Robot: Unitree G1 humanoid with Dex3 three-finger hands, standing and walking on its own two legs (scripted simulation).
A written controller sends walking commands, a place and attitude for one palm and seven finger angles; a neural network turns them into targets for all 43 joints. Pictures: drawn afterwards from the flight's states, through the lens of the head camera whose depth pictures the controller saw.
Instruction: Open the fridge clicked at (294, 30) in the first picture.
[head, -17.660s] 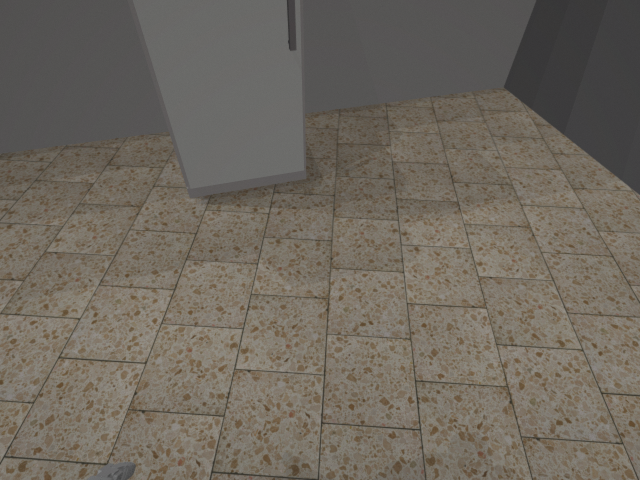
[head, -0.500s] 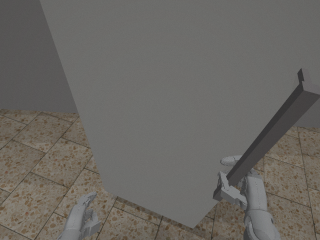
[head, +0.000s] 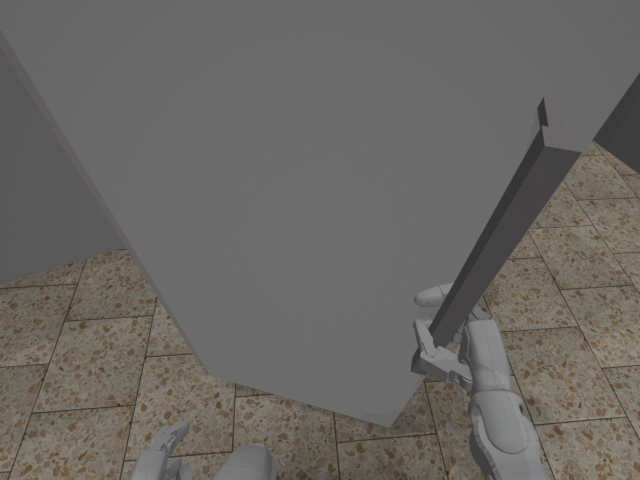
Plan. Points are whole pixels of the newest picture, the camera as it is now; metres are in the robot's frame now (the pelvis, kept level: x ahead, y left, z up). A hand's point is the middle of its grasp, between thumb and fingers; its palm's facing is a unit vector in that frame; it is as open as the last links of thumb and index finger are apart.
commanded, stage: walk backward, drawing the door open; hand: right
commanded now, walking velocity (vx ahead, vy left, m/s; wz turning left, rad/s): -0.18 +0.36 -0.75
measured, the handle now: (462, 280) +0.32 -0.12 +0.11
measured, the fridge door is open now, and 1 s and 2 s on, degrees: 39 73 76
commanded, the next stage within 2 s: stop walking and hold the door back in 1.02 s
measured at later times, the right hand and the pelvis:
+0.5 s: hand (367, 458) +0.15 -0.03 +0.03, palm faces +0.39 +0.90 -0.19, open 6.1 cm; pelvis -0.06 +0.21 -0.01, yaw -21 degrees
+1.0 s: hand out of the picture +0.05 +0.08 +0.03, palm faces +0.73 +0.66 -0.18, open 5.9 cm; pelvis -0.05 +0.39 -0.02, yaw -42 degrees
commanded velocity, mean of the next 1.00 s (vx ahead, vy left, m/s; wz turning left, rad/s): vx -0.19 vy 0.29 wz -0.75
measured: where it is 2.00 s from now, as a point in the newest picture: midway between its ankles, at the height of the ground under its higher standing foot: outside the picture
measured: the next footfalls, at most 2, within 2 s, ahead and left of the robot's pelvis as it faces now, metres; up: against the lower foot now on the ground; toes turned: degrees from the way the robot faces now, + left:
left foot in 0.12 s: +0.02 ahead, +0.23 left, +0.00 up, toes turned -4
right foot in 0.38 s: -0.04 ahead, +0.05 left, +0.00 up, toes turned -23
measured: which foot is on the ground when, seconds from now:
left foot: up 0.00-0.10, down 0.12-0.38, up 0.40-0.64, down 0.66-0.94, up 0.96-1.00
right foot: down 0.00-0.12, up 0.14-0.36, down 0.38-0.66, up 0.68-0.92, down 0.94-1.00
